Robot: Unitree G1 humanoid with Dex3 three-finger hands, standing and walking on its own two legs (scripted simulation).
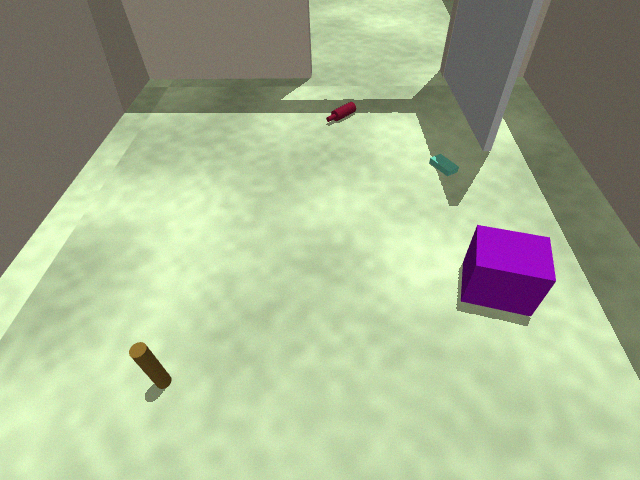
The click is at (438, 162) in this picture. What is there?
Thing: flat box
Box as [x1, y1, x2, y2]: [429, 154, 458, 176]
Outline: 430,158 429,162 447,176 457,171 458,166 441,154 438,154
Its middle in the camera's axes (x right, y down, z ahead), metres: +0.64 -0.39 +2.01
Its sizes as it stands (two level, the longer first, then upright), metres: 0.138 0.071 0.033
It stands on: the floor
